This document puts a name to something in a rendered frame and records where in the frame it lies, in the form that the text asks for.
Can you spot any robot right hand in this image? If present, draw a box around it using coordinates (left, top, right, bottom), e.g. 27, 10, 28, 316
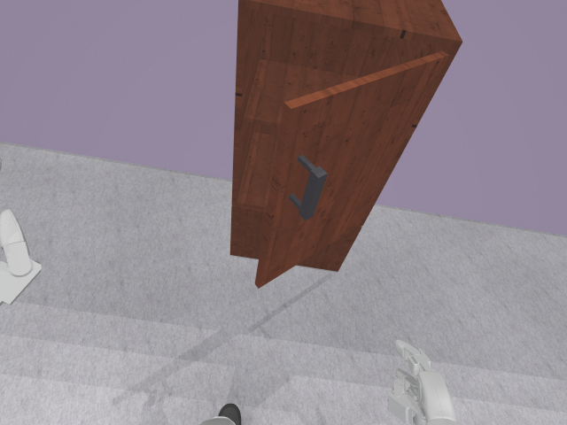
388, 339, 456, 425

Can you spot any handle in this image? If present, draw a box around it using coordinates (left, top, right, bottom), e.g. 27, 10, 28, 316
289, 154, 327, 221

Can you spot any cupboard door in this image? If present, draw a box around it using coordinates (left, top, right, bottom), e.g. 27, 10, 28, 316
255, 51, 449, 289

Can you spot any robot left hand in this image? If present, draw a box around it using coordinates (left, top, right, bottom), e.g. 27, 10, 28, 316
0, 158, 42, 306

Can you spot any robot left foot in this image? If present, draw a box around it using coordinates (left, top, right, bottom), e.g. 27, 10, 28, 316
218, 404, 241, 425

